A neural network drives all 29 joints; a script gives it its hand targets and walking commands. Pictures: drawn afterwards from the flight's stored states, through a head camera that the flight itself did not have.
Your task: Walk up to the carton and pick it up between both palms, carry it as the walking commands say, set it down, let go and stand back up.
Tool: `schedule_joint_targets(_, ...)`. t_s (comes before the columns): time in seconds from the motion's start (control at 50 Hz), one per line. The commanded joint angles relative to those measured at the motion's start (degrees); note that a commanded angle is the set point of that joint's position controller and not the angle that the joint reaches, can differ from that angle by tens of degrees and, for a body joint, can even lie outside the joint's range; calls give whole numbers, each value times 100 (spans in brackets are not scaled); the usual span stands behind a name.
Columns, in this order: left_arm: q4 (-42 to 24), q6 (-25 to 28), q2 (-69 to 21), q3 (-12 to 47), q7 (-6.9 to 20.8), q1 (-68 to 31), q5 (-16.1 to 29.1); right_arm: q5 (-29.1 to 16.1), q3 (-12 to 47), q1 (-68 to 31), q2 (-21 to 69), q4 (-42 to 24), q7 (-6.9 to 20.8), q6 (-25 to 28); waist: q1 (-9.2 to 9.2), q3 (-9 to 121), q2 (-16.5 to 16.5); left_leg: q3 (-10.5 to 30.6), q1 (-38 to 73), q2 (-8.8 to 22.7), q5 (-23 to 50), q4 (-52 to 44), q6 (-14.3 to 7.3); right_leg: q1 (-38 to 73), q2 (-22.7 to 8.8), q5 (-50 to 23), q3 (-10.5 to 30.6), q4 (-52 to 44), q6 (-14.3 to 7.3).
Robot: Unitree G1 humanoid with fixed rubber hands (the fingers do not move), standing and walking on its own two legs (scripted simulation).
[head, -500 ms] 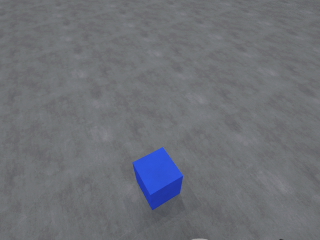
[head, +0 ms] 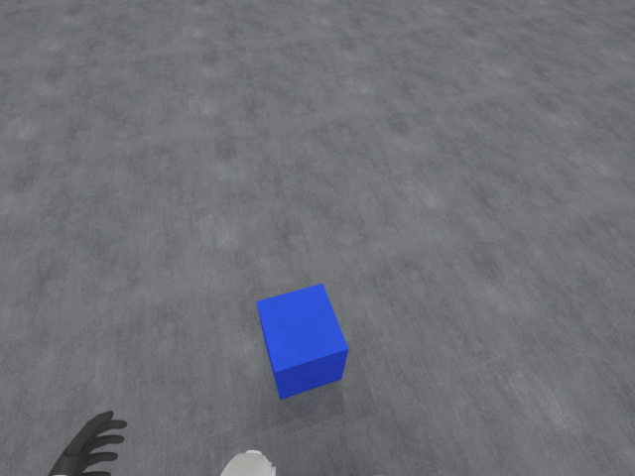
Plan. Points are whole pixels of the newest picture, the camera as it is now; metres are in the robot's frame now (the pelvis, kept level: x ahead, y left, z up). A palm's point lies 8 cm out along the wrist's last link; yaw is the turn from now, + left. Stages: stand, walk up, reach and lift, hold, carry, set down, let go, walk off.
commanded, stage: walk up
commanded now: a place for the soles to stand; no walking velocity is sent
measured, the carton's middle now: (301, 342) +0.54 +0.05 -0.63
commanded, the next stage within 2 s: none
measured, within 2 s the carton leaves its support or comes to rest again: neither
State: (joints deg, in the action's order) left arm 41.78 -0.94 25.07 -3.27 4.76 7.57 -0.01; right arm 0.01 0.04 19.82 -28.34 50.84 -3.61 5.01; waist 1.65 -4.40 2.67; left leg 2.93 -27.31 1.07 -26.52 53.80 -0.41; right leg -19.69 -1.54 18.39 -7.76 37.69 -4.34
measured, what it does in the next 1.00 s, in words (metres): steps to the right, turning left: left foot, then right foot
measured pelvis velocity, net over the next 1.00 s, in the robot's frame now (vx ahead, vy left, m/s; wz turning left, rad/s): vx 0.08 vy -0.18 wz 0.34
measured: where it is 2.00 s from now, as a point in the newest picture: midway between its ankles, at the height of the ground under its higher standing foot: outside the picture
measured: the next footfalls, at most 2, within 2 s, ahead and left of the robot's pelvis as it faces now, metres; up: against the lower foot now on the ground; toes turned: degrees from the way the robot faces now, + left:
left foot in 0.08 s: +0.08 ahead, +0.14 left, +0.00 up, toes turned +2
right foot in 0.28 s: +0.11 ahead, -0.19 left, +0.00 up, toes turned +4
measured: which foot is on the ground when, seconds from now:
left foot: up 0.00-0.06, down 0.08-0.30, up 0.32-0.70, down 0.72-0.88, up 0.90-1.00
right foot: down 0.00-0.08, up 0.10-0.26, down 0.28-0.72, up 0.74-0.84, down 0.86-1.00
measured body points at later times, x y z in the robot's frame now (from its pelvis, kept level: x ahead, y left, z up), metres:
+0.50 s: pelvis +0.06 -0.13 +0.00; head +0.10 -0.13 +0.44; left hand +0.10 +0.21 -0.10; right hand +0.18 -0.47 -0.10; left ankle +0.05 +0.04 -0.67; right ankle +0.07 -0.20 -0.72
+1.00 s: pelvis +0.08 -0.18 -0.01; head +0.11 -0.18 +0.44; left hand +0.03 +0.16 -0.10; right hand +0.28 -0.46 -0.12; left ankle +0.07 -0.01 -0.71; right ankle +0.12 -0.26 -0.72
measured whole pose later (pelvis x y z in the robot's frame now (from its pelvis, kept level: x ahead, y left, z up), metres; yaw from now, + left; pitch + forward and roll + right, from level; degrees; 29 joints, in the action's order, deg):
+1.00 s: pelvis +0.08 -0.18 -0.01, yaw +20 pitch -2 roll +2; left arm 49.2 2.6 23.7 -4.1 -0.2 15.0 0.0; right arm 0.0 0.0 16.0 -26.1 47.5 -2.1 1.0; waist 2.1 -3.9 0.5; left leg 5.5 -24.7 -2.4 -21.8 46.7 -2.7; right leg -20.3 -1.8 22.9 -2.2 44.5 -1.8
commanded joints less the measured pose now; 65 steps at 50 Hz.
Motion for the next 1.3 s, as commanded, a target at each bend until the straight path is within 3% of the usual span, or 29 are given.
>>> schedule_joint_targets(0.0,-583,-70,1302,-507,9,-16,-373,-89,-623,901,-1064,-117,-107,126,-39,351,679,-1015,380,-85,608,-1416,-91,647,-1347,502,1219,-1473,-849)
schedule_joint_targets(0.04,-646,-113,958,-372,9,-14,-281,-18,-734,1482,-1279,33,-212,203,-421,893,-251,-650,2119,-127,1467,-2591,-241,-175,-924,-114,484,278,-490)
schedule_joint_targets(0.08,-900,-131,571,-278,-45,-290,-283,132,-958,1443,-2266,-245,-340,197,-471,624,-1791,3712,2813,1867,-289,-3389,-1328,-2831,-37,1554,829,2258,246)
schedule_joint_targets(0.1,-844,-201,1070,-426,-71,-450,-356,31,-943,1135,-2188,-416,-391,169,-379,257,-770,4272,2145,2327,-953,-3488,-1765,-2878,-382,1520,1521,2645,433)
schedule_joint_targets(0.12,-726,-223,1438,-488,-39,-387,-350,-15,-939,680,-2171,-439,-459,166,-325,27,-628,4135,1784,2328,-613,-3252,-1963,-2743,-586,1369,1798,2915,525)
schedule_joint_targets(0.18,-368,-93,1451,-551,1,29,-342,54,-843,504,-1791,-402,-399,191,-189,385,-733,2480,1553,1652,1010,-2422,-1500,-1878,-514,1522,1506,2174,409)
schedule_joint_targets(0.24,-311,-46,1238,-574,61,343,-290,155,-830,232,-1923,-485,-268,158,-17,471,-1315,1900,704,1261,867,-2050,-1324,-635,-274,1508,1027,1017,289)
schedule_joint_targets(0.26,-97,22,1270,-625,36,882,-296,151,-768,-15,-1772,-559,-227,124,323,679,-1005,1276,-26,898,780,-1381,-1055,559,-89,1027,841,103,249)
schedule_joint_targets(0.28,163,101,1513,-735,-49,1596,-373,127,-576,-4,-1149,-582,-202,69,701,694,442,287,-1072,75,536,317,-636,1671,-279,1484,1517,-1092,296)
schedule_joint_targets(0.3,116,151,2033,-800,-124,1687,-414,67,-360,-14,-482,-716,-222,34,775,308,1756,136,-2524,-856,-1041,1460,-190,1776,-1736,2072,3969,-2170,-48)
schedule_joint_targets(0.32,4,185,2018,-707,-155,1224,-271,23,-469,-623,-1086,-696,-298,25,623,199,692,487,-2453,-475,-686,1796,-307,1246,-1977,1876,4450,-2478,-287)
schedule_joint_targets(0.34,-58,162,1787,-642,-193,1070,-238,-76,-477,-485,-1241,-516,-263,22,458,-27,242,485,-2210,-297,-203,1745,-286,1048,-1725,1125,3687,-2278,-98)
schedule_joint_targets(0.46,23,246,1247,-541,-449,1295,-182,-59,-416,-52,-828,-478,6,-40,293,490,429,-32,-1366,-199,402,313,-94,2292,-1434,-3584,1688,-968,-130)
schedule_joint_targets(0.6,103,231,1202,-538,-534,1398,-121,-18,-355,-537,-591,-708,122,-126,370,624,322,-496,-791,-242,849,-863,-200,2597,-1425,-3894,1159,-827,294)
schedule_joint_targets(0.66,-74,195,1158,-457,-505,879,-56,21,-463,98,-654,-511,72,-72,-162,1017,83,-745,1056,-434,1293,-2026,-409,1467,-1389,-4126,660,128,319)
schedule_joint_targets(0.68,-200,217,993,-355,-508,677,-32,54,-564,487,-825,-405,12,-53,-451,1204,-244,-301,2104,-408,1495,-2243,-629,567,-1162,-3875,449,930,403)
schedule_joint_targets(0.7,-292,239,757,-276,-511,546,-3,92,-697,676,-1230,-421,-40,-65,-624,1265,-1137,1481,2782,373,1769,-2342,-1166,-690,-620,-2571,419,2055,593)
schedule_joint_targets(0.72,-332,192,672,-304,-495,411,-10,101,-692,445,-1474,-591,-57,-102,-445,728,-1561,3345,2393,1459,1806,-2720,-1919,-1807,119,1499,589,2619,730)
schedule_joint_targets(0.74,-293,100,992,-346,-524,242,-82,-18,-747,358,-1568,-657,-64,-157,-485,453,-1109,3737,1566,1851,712,-3055,-2271,-1639,-157,2090,1249,2981,782)
schedule_joint_targets(0.78,-32,100,1214,-407,-470,835,-98,76,-704,-750,-1455,-882,-79,-154,-24,18,-927,3167,461,1656,122,-2815,-1898,-1095,-372,1864,1440,2483,540)
schedule_joint_targets(0.84,627,336,999,-505,-435,1746,-139,189,-511,-1179,-992,-906,155,-307,356,354,-1046,1596,-709,439,-541,-1987,-1031,1094,-12,1071,687,-424,302)
schedule_joint_targets(0.88,495,524,1717,-549,-551,1376,-327,130,-356,-756,-326,-882,215,-369,200,-163,624,701,-1727,-724,-319,-9,-248,787,-1852,3000,4106,-2398,-152)
schedule_joint_targets(0.92,499,564,1617,-498,-571,783,-209,93,-573,-942,-937,-594,237,-375,14,-466,-519,950,-1008,-254,35,165,-239,42,-1835,2652,3801,-2393,-7)
schedule_joint_targets(1.06,647,564,1259,-377,-600,883,-113,54,-419,-701,-530,-470,262,-248,-4,742,594,-117,-45,-104,265,-1273,-290,1625,-1457,-3619,1794,-430,-148)
schedule_joint_targets(1.1,508,499,1140,-300,-598,694,-17,118,-468,-556,-615,-391,235,-165,-166,913,344,35,1066,-96,1736,-1986,-406,822,-1183,-3411,1272,82,-58)
schedule_joint_targets(1.16,383,432,790,-183,-593,418,62,91,-509,-691,-1109,-454,224,-136,-97,840,-822,2263,1137,1031,2860,-2116,-1361,-227,-179,-115,832,799,338)
schedule_joint_targets(1.18,496,409,871,-202,-604,411,41,45,-479,-862,-1071,-456,232,-169,-45,683,-749,2195,807,1081,2562,-2117,-1460,73,-131,529,831,560,303)
schedule_joint_targets(1.22,729,491,1023,-225,-605,770,-57,30,-395,-1332,-788,-562,260,-257,166,585,-394,1318,285,454,2412,-1519,-783,595,-520,32,1318,-706,97)
schedule_joint_targets(1.28,717,579,1442,-323,-573,460,-92,57,-392,-902,-621,-428,249,-327,-165,450,156,171,81,-29,679,-935,-281,636,-1752,-489,2399,-1241,-604)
